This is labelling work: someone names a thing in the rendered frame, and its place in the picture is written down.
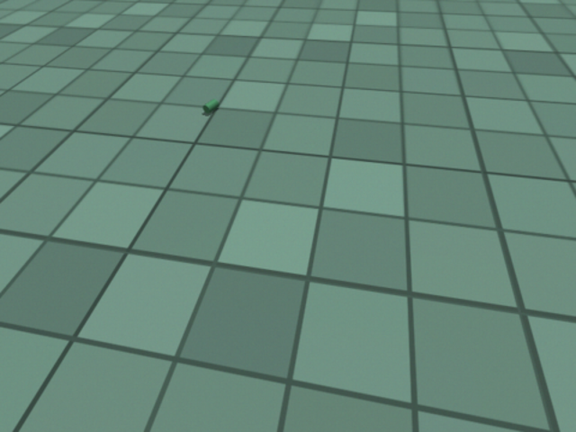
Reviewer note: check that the can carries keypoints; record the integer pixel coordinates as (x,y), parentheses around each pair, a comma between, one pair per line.
(210,106)

